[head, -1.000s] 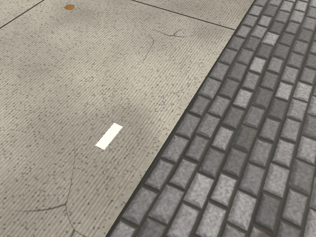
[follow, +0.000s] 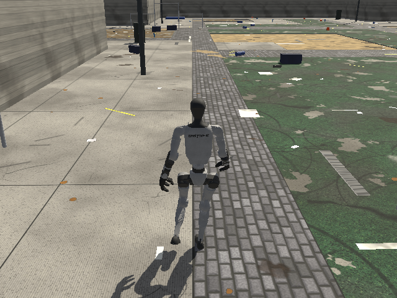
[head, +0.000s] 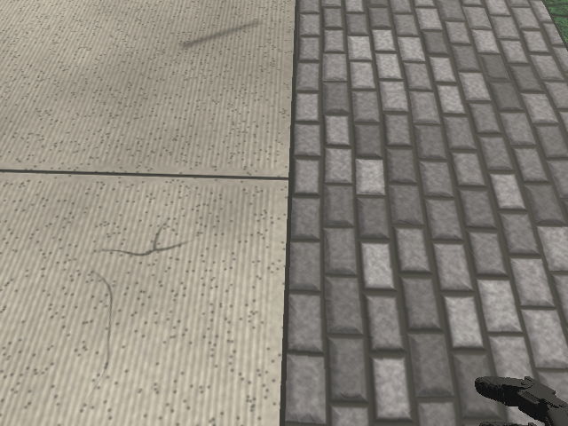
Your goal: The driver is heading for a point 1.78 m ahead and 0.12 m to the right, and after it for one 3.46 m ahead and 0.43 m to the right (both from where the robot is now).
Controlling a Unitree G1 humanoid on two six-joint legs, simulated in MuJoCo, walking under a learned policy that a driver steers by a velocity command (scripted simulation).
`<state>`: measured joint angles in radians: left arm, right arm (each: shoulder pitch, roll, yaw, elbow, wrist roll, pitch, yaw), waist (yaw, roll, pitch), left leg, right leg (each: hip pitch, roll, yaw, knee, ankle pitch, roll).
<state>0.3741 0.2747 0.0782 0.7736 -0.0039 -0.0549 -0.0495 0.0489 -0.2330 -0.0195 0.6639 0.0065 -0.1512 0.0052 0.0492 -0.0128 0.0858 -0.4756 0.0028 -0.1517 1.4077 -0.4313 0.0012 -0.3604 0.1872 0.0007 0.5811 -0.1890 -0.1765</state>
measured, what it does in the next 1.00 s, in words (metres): walks ahead, turning right: left foot, then right foot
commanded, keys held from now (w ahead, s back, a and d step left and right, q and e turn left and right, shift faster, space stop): e+shift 0.20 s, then shift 0.80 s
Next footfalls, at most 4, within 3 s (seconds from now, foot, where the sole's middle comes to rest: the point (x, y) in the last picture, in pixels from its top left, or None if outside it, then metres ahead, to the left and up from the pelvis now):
0.24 left None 0.39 0.12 -0.76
0.60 right None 0.22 -0.07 -0.76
1.52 left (256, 387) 0.54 0.12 -0.76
2.02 right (409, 261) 0.91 -0.27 -0.76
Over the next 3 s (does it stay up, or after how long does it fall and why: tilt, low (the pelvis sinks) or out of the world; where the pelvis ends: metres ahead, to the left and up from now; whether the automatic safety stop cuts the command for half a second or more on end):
stays up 1.62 -0.30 -0.01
